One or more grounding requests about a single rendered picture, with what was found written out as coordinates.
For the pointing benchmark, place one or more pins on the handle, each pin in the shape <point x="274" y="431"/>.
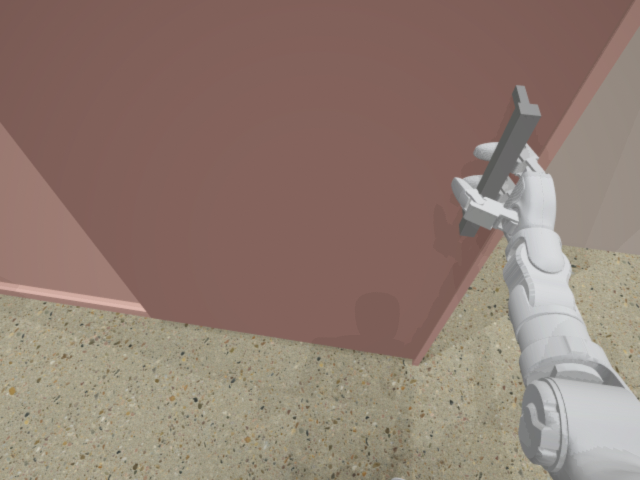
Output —
<point x="514" y="138"/>

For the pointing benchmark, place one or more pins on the robot right upper arm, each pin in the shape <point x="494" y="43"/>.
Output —
<point x="581" y="431"/>

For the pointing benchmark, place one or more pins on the wardrobe door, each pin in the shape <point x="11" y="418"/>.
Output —
<point x="283" y="167"/>
<point x="41" y="244"/>

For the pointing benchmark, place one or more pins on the robot right hand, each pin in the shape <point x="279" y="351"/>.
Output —
<point x="532" y="199"/>

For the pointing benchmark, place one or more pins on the right robot forearm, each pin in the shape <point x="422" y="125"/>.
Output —
<point x="548" y="326"/>

